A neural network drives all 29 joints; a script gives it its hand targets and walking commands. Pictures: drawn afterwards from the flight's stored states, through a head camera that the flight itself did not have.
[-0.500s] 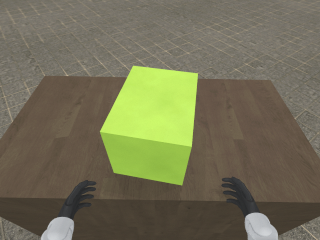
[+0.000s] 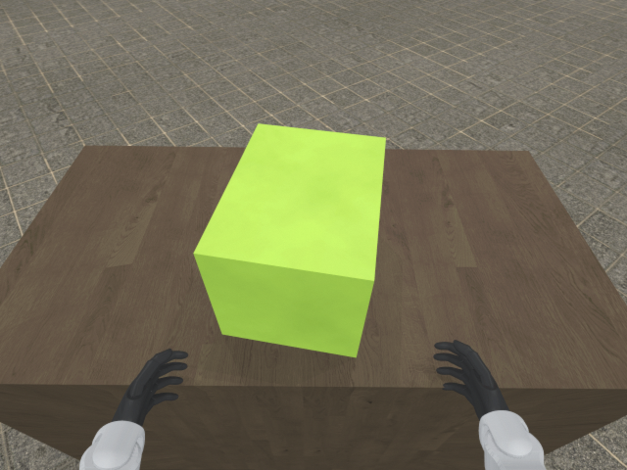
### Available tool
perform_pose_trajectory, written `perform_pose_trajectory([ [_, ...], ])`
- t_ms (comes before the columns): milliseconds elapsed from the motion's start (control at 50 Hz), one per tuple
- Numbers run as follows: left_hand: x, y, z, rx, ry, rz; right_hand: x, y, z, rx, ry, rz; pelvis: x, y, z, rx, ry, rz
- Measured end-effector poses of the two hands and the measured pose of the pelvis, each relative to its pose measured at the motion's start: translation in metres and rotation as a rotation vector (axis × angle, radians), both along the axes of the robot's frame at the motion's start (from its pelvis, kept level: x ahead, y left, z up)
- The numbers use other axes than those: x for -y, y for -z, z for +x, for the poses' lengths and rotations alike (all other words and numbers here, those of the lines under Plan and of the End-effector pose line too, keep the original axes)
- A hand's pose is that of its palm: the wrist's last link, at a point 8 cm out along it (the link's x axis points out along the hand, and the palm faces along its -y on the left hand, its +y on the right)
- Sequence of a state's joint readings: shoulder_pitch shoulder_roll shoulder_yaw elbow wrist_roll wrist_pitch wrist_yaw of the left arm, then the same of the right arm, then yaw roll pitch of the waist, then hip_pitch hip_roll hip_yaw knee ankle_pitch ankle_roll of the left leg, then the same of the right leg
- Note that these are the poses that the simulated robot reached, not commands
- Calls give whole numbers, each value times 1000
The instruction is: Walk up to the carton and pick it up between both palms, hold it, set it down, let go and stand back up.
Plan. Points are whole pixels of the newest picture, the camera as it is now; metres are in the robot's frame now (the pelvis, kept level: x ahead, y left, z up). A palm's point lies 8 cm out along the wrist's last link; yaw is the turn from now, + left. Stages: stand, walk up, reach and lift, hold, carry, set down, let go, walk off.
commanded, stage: stand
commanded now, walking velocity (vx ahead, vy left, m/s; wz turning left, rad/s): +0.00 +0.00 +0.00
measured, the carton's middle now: (304, 235) +0.47 +0.02 +0.00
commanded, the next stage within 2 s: none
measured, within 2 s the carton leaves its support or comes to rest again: neither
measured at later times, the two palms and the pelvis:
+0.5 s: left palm (135, 412) +0.19 +0.23 -0.03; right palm (486, 402) +0.21 -0.22 -0.03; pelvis +0.00 +0.00 +0.00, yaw +0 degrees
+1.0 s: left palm (136, 412) +0.19 +0.23 -0.03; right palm (486, 403) +0.21 -0.22 -0.03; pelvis +0.00 -0.01 +0.00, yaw +0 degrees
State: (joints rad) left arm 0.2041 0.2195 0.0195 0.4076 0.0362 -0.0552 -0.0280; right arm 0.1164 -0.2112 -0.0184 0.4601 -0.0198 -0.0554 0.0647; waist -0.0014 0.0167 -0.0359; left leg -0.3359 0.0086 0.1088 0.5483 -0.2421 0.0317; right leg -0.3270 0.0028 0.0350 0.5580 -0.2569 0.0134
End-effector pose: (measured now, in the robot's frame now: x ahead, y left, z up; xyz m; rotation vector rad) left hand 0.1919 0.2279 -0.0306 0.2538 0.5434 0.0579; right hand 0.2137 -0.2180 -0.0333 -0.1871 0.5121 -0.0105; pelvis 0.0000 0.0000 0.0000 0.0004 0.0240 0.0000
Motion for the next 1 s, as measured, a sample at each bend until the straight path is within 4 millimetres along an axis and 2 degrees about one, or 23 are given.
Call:
perform_pose_trajectory([
  [1000, 1, 0, 1, -3, -1, 10, 1, 1, 0, 11, -12, 1, 5, 3, -2, 5, -3, 3],
])
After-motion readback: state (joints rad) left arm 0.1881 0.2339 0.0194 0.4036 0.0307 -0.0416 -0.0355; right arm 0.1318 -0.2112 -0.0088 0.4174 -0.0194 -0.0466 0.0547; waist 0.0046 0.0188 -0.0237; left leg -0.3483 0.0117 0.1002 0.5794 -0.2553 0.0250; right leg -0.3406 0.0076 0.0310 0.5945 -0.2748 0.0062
